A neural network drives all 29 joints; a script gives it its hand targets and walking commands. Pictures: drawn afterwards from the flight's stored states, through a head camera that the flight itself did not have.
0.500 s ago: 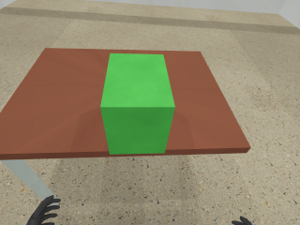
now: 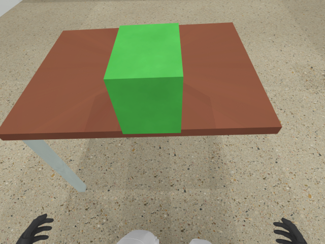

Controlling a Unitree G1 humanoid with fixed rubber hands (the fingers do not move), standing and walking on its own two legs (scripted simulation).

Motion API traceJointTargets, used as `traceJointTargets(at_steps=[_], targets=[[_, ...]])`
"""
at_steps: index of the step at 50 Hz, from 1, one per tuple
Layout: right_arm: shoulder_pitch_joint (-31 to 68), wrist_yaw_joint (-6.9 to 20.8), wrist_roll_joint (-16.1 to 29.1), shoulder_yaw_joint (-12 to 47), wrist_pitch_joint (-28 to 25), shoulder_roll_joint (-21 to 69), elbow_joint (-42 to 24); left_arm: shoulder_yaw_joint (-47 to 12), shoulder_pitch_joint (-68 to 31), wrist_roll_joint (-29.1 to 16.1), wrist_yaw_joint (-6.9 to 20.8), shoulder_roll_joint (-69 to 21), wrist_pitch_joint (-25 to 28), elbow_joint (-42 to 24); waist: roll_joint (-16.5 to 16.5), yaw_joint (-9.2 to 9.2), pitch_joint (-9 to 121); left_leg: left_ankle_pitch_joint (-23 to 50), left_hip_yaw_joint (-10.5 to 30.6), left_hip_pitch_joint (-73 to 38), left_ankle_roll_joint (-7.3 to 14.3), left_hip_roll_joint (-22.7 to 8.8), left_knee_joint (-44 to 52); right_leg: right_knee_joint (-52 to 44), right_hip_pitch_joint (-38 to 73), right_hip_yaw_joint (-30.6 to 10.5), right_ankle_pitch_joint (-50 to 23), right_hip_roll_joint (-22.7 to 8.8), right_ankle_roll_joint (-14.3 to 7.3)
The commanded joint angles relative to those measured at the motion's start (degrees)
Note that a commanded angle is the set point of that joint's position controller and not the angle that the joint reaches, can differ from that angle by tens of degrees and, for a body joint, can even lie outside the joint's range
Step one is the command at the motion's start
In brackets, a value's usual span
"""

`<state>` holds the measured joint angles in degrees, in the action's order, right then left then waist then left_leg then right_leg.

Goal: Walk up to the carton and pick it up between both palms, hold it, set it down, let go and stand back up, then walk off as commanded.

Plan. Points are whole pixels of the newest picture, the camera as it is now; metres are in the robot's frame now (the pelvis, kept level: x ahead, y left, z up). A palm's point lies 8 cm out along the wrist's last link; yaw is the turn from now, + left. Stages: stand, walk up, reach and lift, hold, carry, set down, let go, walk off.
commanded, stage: walk off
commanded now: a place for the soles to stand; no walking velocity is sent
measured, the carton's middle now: (150, 79) +0.59 +0.08 +0.05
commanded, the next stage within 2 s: none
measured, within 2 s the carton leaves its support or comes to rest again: neither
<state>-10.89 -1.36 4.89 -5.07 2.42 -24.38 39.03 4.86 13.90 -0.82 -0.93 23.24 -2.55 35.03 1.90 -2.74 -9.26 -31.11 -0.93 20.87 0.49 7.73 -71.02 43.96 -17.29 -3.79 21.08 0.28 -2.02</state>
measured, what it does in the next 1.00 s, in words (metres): walks backwards: left foot, then right foot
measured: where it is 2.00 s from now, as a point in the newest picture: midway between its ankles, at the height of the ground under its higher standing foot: outside the picture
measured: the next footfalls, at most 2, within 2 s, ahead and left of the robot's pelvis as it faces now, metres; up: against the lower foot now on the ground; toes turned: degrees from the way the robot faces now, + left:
left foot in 0.30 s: -0.06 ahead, +0.11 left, +0.00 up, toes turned -1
right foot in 0.80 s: -0.25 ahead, -0.03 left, +0.00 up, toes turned +6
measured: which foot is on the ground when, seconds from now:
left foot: up 0.00-0.28, down 0.30-0.80, up 0.82-1.00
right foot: down 0.00-0.30, up 0.32-0.78, down 0.80-1.00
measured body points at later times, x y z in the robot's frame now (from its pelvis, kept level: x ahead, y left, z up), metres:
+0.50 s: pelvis -0.17 +0.06 +0.00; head -0.13 +0.13 +0.44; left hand -0.06 +0.39 -0.13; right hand -0.06 -0.27 -0.05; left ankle -0.11 +0.11 -0.72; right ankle -0.13 -0.06 -0.64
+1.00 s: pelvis -0.29 +0.11 +0.01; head -0.30 +0.14 +0.46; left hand -0.21 +0.45 -0.09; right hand -0.17 -0.22 -0.06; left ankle -0.34 +0.20 -0.65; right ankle -0.29 -0.03 -0.71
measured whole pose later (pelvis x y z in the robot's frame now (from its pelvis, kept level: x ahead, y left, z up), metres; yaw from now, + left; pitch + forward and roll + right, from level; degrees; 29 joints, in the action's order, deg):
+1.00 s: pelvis -0.29 +0.11 +0.01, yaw +3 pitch -4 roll -1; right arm -16.0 -0.9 4.9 -4.3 0.2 -23.6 42.9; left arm 4.8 15.5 -0.8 0.0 27.5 -2.5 39.4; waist -3.1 -2.3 -3.6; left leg -32.5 1.3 21.4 0.0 2.9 -65.8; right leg 36.4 -11.7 -3.5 21.4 0.8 -3.7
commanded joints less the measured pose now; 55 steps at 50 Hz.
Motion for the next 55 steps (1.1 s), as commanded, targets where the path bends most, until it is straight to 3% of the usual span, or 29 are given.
traceJointTargets(at_steps=[1, 5, 8, 11, 13, 14, 15, 16, 17, 21, 27, 31, 33, 36, 38, 39, 40, 41, 42, 43, 45, 47, 48, 49, 50, 51, 53, 54, 55], targets=[[-0.11, -0.5, -6.37, -2.17, 0.49, -10.05, -6.97, 3.61, -1.7, 2.24, -1.79, 12.66, 1.5, -4.37, -13.84, -2.46, 4.21, 2.02, 10.68, 11.44, -1.37, 1.28, -6.0, -15.35, 5.95, -18.97, -37.18, -15.07, -12.54], [-0.87, -0.47, -5.76, -1.8, -0.32, -9.58, -7.87, 3.68, 0.28, 1.84, -2.4, 12.41, 1.48, -4.59, -14.01, -3.58, 11.62, -2.38, 9.61, 13.5, -2.34, -0.35, 5.06, -10.69, 19.89, -18.93, -44.38, -15.49, -13.04], [-3.65, -0.41, -5.65, -2.23, -0.35, -9.38, -7.67, 3.46, -0.6, 2.06, -2.25, 13.44, 1.1, -5.43, -12.09, -2.37, 12.15, -6.24, 7.94, 7.74, -2.35, -2.1, 9.99, -10.71, 12.24, -18.26, -42.3, -16.7, -14.25], [-8.87, -0.03, -6.0, -2.89, -0.35, -10.5, -5.34, 3.66, -4.0, 2.73, -1.69, 13.97, 0.8, -6.12, -15.47, 0.44, 13.55, -4.32, 6.64, 0.07, -0.39, -4.45, 17.01, -9.31, 3.53, -18.09, -37.47, -16.43, -13.79], [-14.49, 0.4, -6.19, -3.31, -0.44, -9.86, -3.7, 3.37, -6.24, 2.46, -1.2, 14.14, 0.29, -6.13, -13.93, 4.39, 14.31, 3.24, 4.99, -11.57, 1.72, -4.81, 30.63, -5.64, -7.11, -13.63, -28.03, -12.44, -9.69], [-18.4, 0.4, -6.91, -3.57, -0.78, -10.37, -1.88, 2.97, -8.43, 1.94, -1.26, 12.46, -0.2, -6.07, -8.01, 7.64, 13.59, 11.05, 9.86, -16.51, 1.79, -6.72, 42.34, 2.78, -14.67, -9.91, -15.23, -6.11, -5.46], [-14.9, 0.12, -7.8, -3.68, -1.08, -13.55, -2.25, 2.11, -7.0, 1.15, -1.33, 7.68, -0.58, -5.26, 7.82, 6.31, 9.4, 21.99, 28.24, -14.56, 2.95, -16.88, 49.51, 17.27, -24.87, -3.22, 11.73, 6.87, -0.47], [-10.96, -0.07, -7.91, -4.1, -1.06, -16.24, -4.14, 2.79, -6.05, 0.83, -2.07, 9.81, -1.29, -4.37, 4.14, 4.52, 9.72, 28.04, 39.7, -7.98, 6.66, -25.48, 48.43, 26.51, -22.88, -7.27, 14.51, 8.51, 0.84], [-4.63, -0.3, -7.48, -3.84, -1.39, -17.99, -5.77, 3.5, -3.18, 0.99, -2.31, 13.07, -1.51, -3.21, 2.67, 3.34, 8.99, 16.44, 40.78, 0.88, 8.26, -27.45, 53.14, 31.51, -17.07, -10.48, 13.89, 8.48, 0.88], [2.78, -0.8, -8.29, -1.95, -2.21, -12.86, -5.52, 3.55, 1.54, 0.61, -1.58, 14.88, -2.91, 1.03, 2.3, 0.39, -0.67, -6.09, 29.94, 4.72, -3.87, -18.48, 56.51, 34.15, -19.09, -13.22, 0.29, 8.53, 1.15], [-2.01, -1.54, -6.73, -3.27, -3.07, -11.12, -4.62, 3.97, 5.55, 1.56, -0.01, 15.86, -3.1, 2.71, 5.83, 2.46, 6.35, -11.0, 27.21, -8.34, -1.79, -19.13, 56.01, 28.31, -17.74, -11.46, -0.59, 7.73, 2.56], [-2.82, -0.97, -6.44, -4.06, -3.41, -11.51, -3.18, 3.68, 8.58, 2.08, 1.11, 15.92, -2.58, 4.7, 10.09, 2.63, 9.44, -16.19, 23.48, -10.14, -7.75, -15.78, 60.92, 20.19, -10.31, -7.82, 0.69, 7.46, 2.21], [-1.12, -0.75, -6.26, -4.41, -3.31, -11.95, -3.41, 3.75, 12.87, 2.17, 1.41, 15.89, -2.42, 6.13, 14.04, 1.21, 9.42, -16.68, 20.12, -7.4, -12.29, -13.68, 65.67, 14.62, -3.48, -3.62, 2.87, 7.65, 1.78], [2.59, -0.23, -7.35, -5.15, -2.0, -11.72, -4.05, 3.8, 17.25, 1.85, 1.56, 15.04, -2.05, 8.52, 17.46, -1.04, 10.77, -7.18, 12.84, -7.01, -14.54, -10.15, 67.88, -5.28, 8.7, 6.45, 12.95, 7.14, 1.42], [8.33, 0.08, -7.95, -6.2, -1.22, -12.39, -4.08, 4.99, 26.25, 1.76, 1.47, 15.09, -1.99, 11.74, 16.19, -8.21, 15.65, 1.58, 3.97, -6.43, -18.73, -3.41, 54.24, -25.54, 21.87, 14.82, 12.84, 3.14, -4.52], [5.19, -0.18, -7.21, -5.42, -1.03, -9.9, -2.5, 4.78, 22.73, 1.56, 0.65, 12.15, -1.83, 12.27, 4.4, -8.98, 17.15, -3.19, 0.53, -4.64, -15.31, 0.62, 34.08, -34.35, 23.77, 10.14, 6.8, 1.08, -8.38], [-3.1, -0.12, -6.71, -4.53, -0.99, -6.28, 0.36, 4.26, 9.87, 1.52, 0.68, 12.19, -2.2, 8.33, -21.12, -4.24, 14.21, -5.02, 0.66, -3.19, -6.14, 3.33, 1.92, -31.58, 7.91, -15.25, 13.44, -9.06, -12.17], [-8.45, -0.92, -5.9, -5.22, -1.32, -8.63, 0.32, 4.19, -2.51, 3.68, 0.58, 14.36, -1.6, 2.19, -17.28, 2.04, 7.22, -2.55, 8.92, 2.85, -5.38, 2.38, -10.16, -30.17, -5.31, -29.62, 19.33, -16.12, -17.41], [-11.48, -1.33, -5.58, -6.06, -1.53, -10.79, 0.48, 4.68, -7.51, 4.06, 0.42, 14.79, -1.04, 0.02, -14.58, 4.31, 3.54, 0.25, 14.24, 3.06, -4.26, 1.88, -16.3, -33.48, -10.54, -27.32, 17.76, -17.94, -17.74], [-9.45, -1.1, -5.47, -5.83, -1.89, -11.77, 0.96, 4.63, -14.75, 3.45, -0.48, 16.09, -0.36, -1.96, -18.04, 4.58, -0.88, 1.78, 18.84, 1.92, -2.21, -2.14, -21.85, -36.05, -21.14, -30.26, 22.65, -24.26, -19.54], [-9.61, -0.5, -4.84, -4.99, -2.57, -13.36, 1.52, 3.77, -20.65, 3.1, -0.33, 13.5, 1.4, -3.07, -15.99, 7.61, -8.87, 4.64, 20.77, -8.12, 1.66, -8.52, -14.72, -29.37, -31.61, -21.01, 15.94, -17.81, -13.54], [-6.13, 0.14, -5.74, -4.33, -4.33, -13.48, 0.39, 4.35, -9.0, 3.72, 0.74, 13.03, 2.05, -0.89, -15.97, 3.14, -5.84, -4.46, 15.21, -2.09, 0.52, -7.99, 0.21, -23.86, -16.41, -18.25, 11.76, -13.2, -11.52], [-3.67, 0.58, -5.31, -3.62, -5.25, -13.59, -0.58, 4.74, -3.2, 4.58, 1.17, 14.19, 2.3, -0.65, -13.33, 0.9, -3.97, -8.55, 15.73, 4.69, 0.7, -10.65, 15.71, -17.6, -4.98, -19.33, 7.33, -14.81, -11.57], [-6.58, 0.23, -4.95, -3.03, -6.61, -13.59, 1.14, 4.05, -0.25, 5.15, 1.79, 14.8, 2.29, -0.83, -8.34, 1.59, 1.02, -5.17, 13.59, 2.86, 1.04, -11.78, 35.95, -8.12, 3.82, -13.86, 0.99, -11.12, -9.18], [-16.06, -0.39, -4.53, -3.04, -7.64, -12.73, 3.96, 3.33, -1.44, 5.06, 2.14, 13.74, 1.72, -1.21, -2.47, 6.49, 7.36, 2.82, 13.47, -10.65, 0.23, -12.09, 53.47, 6.74, 4.23, -5.23, -4.55, -5.34, -5.8], [-22.32, -1.28, -4.92, -4.03, -8.2, -13.46, 6.18, 2.91, -1.14, 4.72, 2.58, 11.6, 0.83, -1.25, 0.52, 9.34, 9.76, 15.22, 13.27, -23.77, -2.73, -12.03, 56.33, 14.23, -4.62, -3.12, 2.11, -0.06, -4.26], [-20.29, -2.84, -6.35, -4.84, -8.08, -14.42, 3.39, 2.64, 3.2, 4.12, 2.5, 9.17, 0.03, -1.03, -1.08, 6.03, 9.37, 20.8, 19.83, -30.46, -3.8, -15.75, 44.16, 18.55, -22.82, -6.19, 12.89, 1.4, -1.57], [-18.78, -3.29, -6.47, -4.23, -7.99, -14.72, 1.09, 2.87, 4.9, 3.95, 2.49, 8.82, -0.22, -2.77, -2.79, 3.22, 11.68, 21.99, 22.55, -28.99, -0.52, -21.76, 42.8, 18.25, -23.4, -4.98, 13.93, -0.29, -0.74], [-17.35, -3.85, -6.61, -5.47, -7.93, -20.54, 3.27, 3.98, 0.73, 4.66, 3.66, 12.71, -1.1, -3.04, 4.46, 5.97, 11.67, 21.92, 36.22, -22.88, 5.97, -31.45, 47.06, 22.12, -25.17, -7.09, 14.46, 3.33, 0.06]])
